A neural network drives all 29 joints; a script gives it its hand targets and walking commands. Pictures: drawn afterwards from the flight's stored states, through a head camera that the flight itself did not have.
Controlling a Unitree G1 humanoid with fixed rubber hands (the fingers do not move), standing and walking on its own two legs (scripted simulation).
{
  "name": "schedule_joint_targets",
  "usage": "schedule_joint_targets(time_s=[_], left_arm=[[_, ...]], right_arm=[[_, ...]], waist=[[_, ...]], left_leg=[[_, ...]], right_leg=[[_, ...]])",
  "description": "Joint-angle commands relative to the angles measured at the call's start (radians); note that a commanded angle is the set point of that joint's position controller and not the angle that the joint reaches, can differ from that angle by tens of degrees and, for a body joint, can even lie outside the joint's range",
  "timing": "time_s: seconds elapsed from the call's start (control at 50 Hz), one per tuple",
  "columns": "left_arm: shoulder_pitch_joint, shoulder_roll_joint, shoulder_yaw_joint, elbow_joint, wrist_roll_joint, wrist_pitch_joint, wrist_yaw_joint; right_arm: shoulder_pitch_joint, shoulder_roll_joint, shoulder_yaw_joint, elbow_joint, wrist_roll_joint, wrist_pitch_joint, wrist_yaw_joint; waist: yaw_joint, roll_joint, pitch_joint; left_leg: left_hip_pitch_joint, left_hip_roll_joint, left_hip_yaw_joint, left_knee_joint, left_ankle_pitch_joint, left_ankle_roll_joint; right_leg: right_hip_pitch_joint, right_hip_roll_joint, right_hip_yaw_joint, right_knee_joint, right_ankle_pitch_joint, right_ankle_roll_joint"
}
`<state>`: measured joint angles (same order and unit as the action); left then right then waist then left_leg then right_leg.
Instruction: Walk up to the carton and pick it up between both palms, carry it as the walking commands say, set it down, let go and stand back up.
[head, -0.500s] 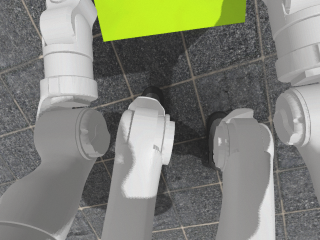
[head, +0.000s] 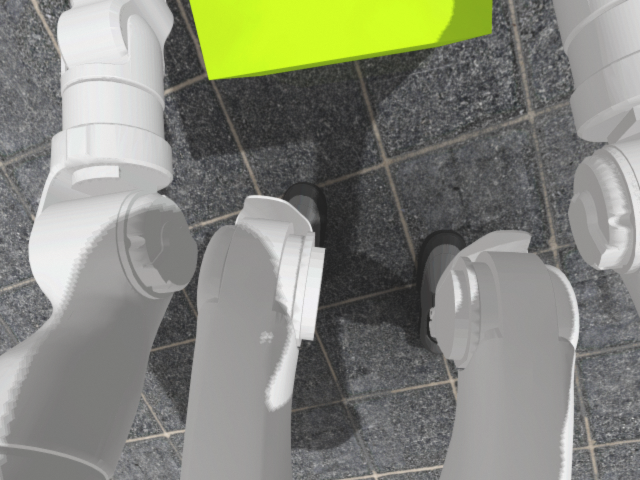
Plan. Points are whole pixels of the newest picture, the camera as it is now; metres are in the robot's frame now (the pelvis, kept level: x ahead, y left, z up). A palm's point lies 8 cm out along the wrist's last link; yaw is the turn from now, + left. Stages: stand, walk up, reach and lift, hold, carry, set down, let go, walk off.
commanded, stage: set down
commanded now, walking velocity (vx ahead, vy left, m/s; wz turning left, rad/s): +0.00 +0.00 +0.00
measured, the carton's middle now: out of the picture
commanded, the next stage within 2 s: none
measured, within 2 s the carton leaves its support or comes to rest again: rests again in 0.40 s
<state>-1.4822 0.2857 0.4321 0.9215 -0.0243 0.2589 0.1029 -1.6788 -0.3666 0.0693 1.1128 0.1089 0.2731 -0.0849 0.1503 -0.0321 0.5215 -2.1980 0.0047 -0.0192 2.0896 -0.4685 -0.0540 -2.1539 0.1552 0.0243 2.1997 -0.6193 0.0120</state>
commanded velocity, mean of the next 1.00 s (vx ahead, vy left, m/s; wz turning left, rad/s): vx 0.00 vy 0.00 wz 0.00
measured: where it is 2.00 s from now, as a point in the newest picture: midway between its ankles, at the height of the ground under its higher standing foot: (367, 288)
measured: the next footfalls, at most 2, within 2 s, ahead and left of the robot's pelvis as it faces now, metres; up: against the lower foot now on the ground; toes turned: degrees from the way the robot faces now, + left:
none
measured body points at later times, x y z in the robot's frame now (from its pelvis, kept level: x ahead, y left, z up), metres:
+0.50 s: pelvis +0.01 +0.01 -0.01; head +0.39 +0.03 +0.22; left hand +0.53 +0.27 -0.19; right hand +0.61 -0.06 -0.19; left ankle +0.15 +0.13 -0.35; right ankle +0.10 -0.10 -0.35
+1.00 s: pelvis +0.01 +0.01 -0.01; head +0.39 +0.02 +0.21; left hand +0.53 +0.28 -0.20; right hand +0.61 -0.05 -0.20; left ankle +0.15 +0.13 -0.35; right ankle +0.10 -0.10 -0.35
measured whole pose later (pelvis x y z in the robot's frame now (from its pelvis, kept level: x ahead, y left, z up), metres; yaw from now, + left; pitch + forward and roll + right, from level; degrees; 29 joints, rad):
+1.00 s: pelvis +0.01 +0.01 -0.01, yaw +0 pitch +35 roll +3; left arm -1.46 0.33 0.39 1.04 -0.10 0.18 0.04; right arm -1.64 -0.33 -0.07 1.10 -0.02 0.21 -0.01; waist 0.13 -0.01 0.48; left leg -2.26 0.03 0.02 2.14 -0.49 -0.01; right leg -2.20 0.10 0.02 2.25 -0.65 0.01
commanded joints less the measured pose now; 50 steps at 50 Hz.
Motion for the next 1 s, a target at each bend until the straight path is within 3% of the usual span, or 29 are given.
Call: schedule_joint_targets(time_s=[0.0, 0.04, 0.08, 0.12, 0.16, 0.2, 0.26, 0.32, 0.34, 0.36, 0.46, 0.48, 0.54, 0.56, 0.58, 0.6, 0.62, 0.64, 0.66, 0.68, 0.72, 0.76, 0.82, 0.86, 0.88, 0.9, 0.92, 0.94, 0.98], left_arm=[[-0.743, -0.715, -0.335, -0.198, -0.117, -0.054, -0.28], [-0.764, -0.738, -0.327, -0.214, -0.14, -0.061, -0.293], [-0.787, -0.738, -0.372, -0.245, -0.153, -0.067, -0.289], [-0.714, -0.762, -0.38, -0.229, -0.131, -0.061, -0.283], [-0.742, -0.717, -0.374, -0.237, -0.138, -0.071, -0.277], [-0.704, -0.756, -0.371, -0.202, -0.152, -0.071, -0.28], [-0.688, -0.773, -0.369, -0.165, -0.139, -0.073, -0.268], [-0.642, -0.741, -0.335, -0.111, -0.135, -0.071, -0.269], [-0.667, -0.764, -0.345, -0.133, -0.137, -0.071, -0.271], [-0.674, -0.733, -0.327, -0.126, -0.117, -0.072, -0.269], [-0.661, -0.704, -0.321, -0.108, -0.112, -0.085, -0.256], [-0.657, -0.725, -0.329, -0.1, -0.117, -0.084, -0.263], [-0.63, -0.726, -0.298, -0.072, -0.099, -0.079, -0.273], [-0.639, -0.745, -0.311, -0.08, -0.128, -0.09, -0.279], [-0.619, -0.757, -0.305, -0.057, -0.116, -0.08, -0.285], [-0.619, -0.753, -0.304, -0.072, -0.117, -0.085, -0.289], [-0.607, -0.776, -0.331, -0.091, -0.126, -0.083, -0.3], [-0.62, -0.764, -0.343, -0.111, -0.145, -0.083, -0.307], [-0.59, -0.713, -0.324, -0.095, -0.117, -0.092, -0.303], [-0.621, -0.755, -0.343, -0.101, -0.153, -0.099, -0.299], [-0.572, -0.731, -0.314, -0.073, -0.125, -0.092, -0.296], [-0.605, -0.711, -0.333, -0.092, -0.151, -0.099, -0.301], [-0.546, -0.732, -0.316, -0.056, -0.137, -0.092, -0.299], [-0.561, -0.708, -0.326, -0.045, -0.152, -0.094, -0.293], [-0.553, -0.729, -0.312, -0.036, -0.144, -0.098, -0.292], [-0.59, -0.72, -0.319, -0.052, -0.156, -0.098, -0.295], [-0.569, -0.693, -0.285, -0.039, -0.118, -0.099, -0.288], [-0.546, -0.715, -0.304, -0.021, -0.128, -0.094, -0.286], [-0.572, -0.682, -0.31, -0.038, -0.133, -0.1, -0.289]], right_arm=[[-0.638, 0.891, 0.201, -0.296, 0.091, -0.09, 0.208], [-0.614, 0.909, 0.197, -0.312, 0.075, -0.089, 0.209], [-0.578, 0.853, 0.138, -0.263, 0.052, -0.098, 0.21], [-0.577, 0.881, 0.172, -0.26, 0.091, -0.099, 0.22], [-0.531, 0.88, 0.172, -0.234, 0.083, -0.097, 0.224], [-0.52, 0.866, 0.142, -0.247, 0.051, -0.107, 0.22], [-0.571, 0.859, 0.152, -0.265, 0.064, -0.118, 0.229], [-0.555, 0.817, 0.117, -0.219, 0.033, -0.11, 0.236], [-0.499, 0.816, 0.112, -0.2, 0.017, -0.11, 0.237], [-0.47, 0.83, 0.11, -0.192, 0.019, -0.108, 0.242], [-0.545, 0.801, 0.128, -0.21, 0.041, -0.113, 0.256], [-0.476, 0.794, 0.099, -0.149, 0.011, -0.104, 0.253], [-0.477, 0.83, 0.096, -0.171, 0.005, -0.109, 0.257], [-0.469, 0.819, 0.112, -0.175, 0.0, -0.111, 0.246], [-0.45, 0.814, 0.091, -0.147, -0.014, -0.108, 0.24], [-0.415, 0.851, 0.114, -0.168, -0.014, -0.104, 0.241], [-0.432, 0.842, 0.092, -0.157, -0.012, -0.107, 0.251], [-0.369, 0.841, 0.087, -0.148, -0.037, -0.102, 0.245], [-0.403, 0.836, 0.09, -0.162, -0.016, -0.108, 0.249], [-0.383, 0.829, 0.088, -0.149, -0.038, -0.11, 0.235], [-0.399, 0.825, 0.104, -0.184, -0.027, -0.106, 0.235], [-0.39, 0.822, 0.105, -0.189, -0.047, -0.107, 0.232], [-0.412, 0.82, 0.098, -0.178, -0.049, -0.105, 0.243], [-0.393, 0.774, 0.089, -0.181, -0.05, -0.099, 0.237], [-0.405, 0.78, 0.084, -0.191, -0.05, -0.104, 0.244], [-0.374, 0.778, 0.067, -0.137, -0.068, -0.098, 0.248], [-0.415, 0.789, 0.06, -0.14, -0.069, -0.096, 0.252], [-0.403, 0.763, 0.051, -0.13, -0.074, -0.098, 0.258], [-0.375, 0.76, 0.054, -0.123, -0.078, -0.093, 0.252]], waist=[[0.124, -0.198, -1.509], [0.1, -0.216, -1.507], [0.09, -0.109, -1.529], [0.107, -0.092, -1.522], [0.108, -0.101, -1.497], [0.065, -0.113, -1.439], [0.097, -0.106, -1.41], [0.074, -0.14, -1.306], [0.027, -0.16, -1.273], [0.082, -0.129, -1.254], [0.096, -0.143, -1.255], [0.062, -0.144, -1.217], [0.105, -0.124, -1.182], [0.063, -0.162, -1.199], [0.076, -0.148, -1.18], [0.046, -0.156, -1.221], [0.074, -0.116, -1.221], [0.039, -0.13, -1.19], [0.083, -0.099, -1.189], [0.031, -0.134, -1.2], [0.068, -0.132, -1.137], [0.043, -0.169, -1.153], [0.082, -0.141, -1.114], [0.027, -0.183, -1.1], [0.065, -0.171, -1.079], [0.04, -0.166, -1.056], [0.077, -0.148, -1.034], [0.047, -0.113, -1.028], [0.059, -0.135, -1.039]], left_leg=[[0.583, -0.048, 0.126, -0.059, 0.346, 0.044], [0.546, -0.06, 0.127, -0.047, 0.329, 0.051], [0.621, -0.053, 0.121, -0.037, 0.402, 0.04], [0.671, -0.055, 0.111, -0.046, 0.429, 0.035], [0.7, -0.045, 0.096, -0.053, 0.428, 0.037], [0.699, -0.059, 0.1, -0.041, 0.431, 0.036], [0.667, -0.057, 0.08, -0.048, 0.431, 0.043], [0.691, -0.062, 0.057, -0.046, 0.365, 0.058], [0.645, -0.064, 0.057, -0.054, 0.369, 0.05], [0.664, -0.064, 0.067, -0.051, 0.362, 0.043], [0.623, -0.062, 0.068, -0.05, 0.355, 0.055], [0.624, -0.058, 0.065, -0.057, 0.337, 0.045], [0.571, -0.069, 0.069, -0.045, 0.369, 0.058], [0.527, -0.057, 0.085, -0.043, 0.35, 0.044], [0.502, -0.057, 0.075, -0.043, 0.343, 0.038], [0.499, -0.046, 0.078, -0.036, 0.37, 0.035], [0.482, -0.066, 0.085, -0.041, 0.365, 0.041], [0.484, -0.069, 0.09, -0.023, 0.407, 0.042], [0.565, -0.066, 0.077, -0.031, 0.4, 0.055], [0.538, -0.065, 0.079, -0.021, 0.377, 0.043], [0.462, -0.066, 0.092, -0.03, 0.375, 0.036], [0.458, -0.059, 0.082, -0.012, 0.352, 0.049], [0.426, -0.065, 0.084, -0.011, 0.332, 0.056], [0.477, -0.054, 0.057, -0.031, 0.307, 0.047], [0.481, -0.052, 0.065, -0.032, 0.3, 0.052], [0.447, -0.058, 0.075, -0.025, 0.273, 0.048], [0.448, -0.064, 0.081, -0.032, 0.292, 0.055], [0.491, -0.067, 0.067, -0.028, 0.312, 0.051], [0.455, -0.063, 0.087, -0.034, 0.278, 0.038]], right_leg=[[0.562, -0.047, -0.018, -0.213, 0.323, -0.017], [0.595, -0.046, -0.021, -0.19, 0.344, -0.018], [0.522, -0.045, -0.018, -0.187, 0.352, -0.029], [0.513, -0.044, -0.023, -0.182, 0.362, -0.027], [0.479, -0.04, -0.029, -0.176, 0.349, -0.024], [0.417, -0.039, -0.035, -0.2, 0.33, -0.035], [0.391, -0.042, -0.036, -0.174, 0.318, -0.038], [0.269, -0.039, -0.047, -0.171, 0.2, -0.031], [0.316, -0.041, -0.056, -0.18, 0.233, -0.034], [0.276, -0.041, -0.048, -0.167, 0.207, -0.041], [0.278, -0.06, -0.036, -0.165, 0.211, -0.035], [0.272, -0.048, -0.047, -0.169, 0.209, -0.041], [0.264, -0.053, -0.029, -0.162, 0.227, -0.036], [0.318, -0.058, -0.017, -0.193, 0.266, -0.037], [0.342, -0.057, -0.025, -0.169, 0.275, -0.042], [0.385, -0.059, -0.012, -0.18, 0.319, -0.041], [0.386, -0.061, -0.002, -0.159, 0.314, -0.051], [0.372, -0.054, -0.005, -0.16, 0.373, -0.047], [0.304, -0.056, -0.002, -0.171, 0.325, -0.04], [0.313, -0.047, -0.013, -0.185, 0.306, -0.043], [0.376, -0.059, -0.003, -0.171, 0.334, -0.039], [0.343, -0.063, -0.003, -0.17, 0.297, -0.046], [0.329, -0.065, 0.008, -0.154, 0.292, -0.045], [0.309, -0.069, -0.02, -0.151, 0.256, -0.04], [0.277, -0.07, -0.002, -0.168, 0.227, -0.044], [0.27, -0.065, -0.009, -0.156, 0.193, -0.058], [0.255, -0.072, -0.01, -0.161, 0.201, -0.046], [0.245, -0.071, -0.027, -0.147, 0.21, -0.042], [0.287, -0.069, -0.014, -0.153, 0.207, -0.048]])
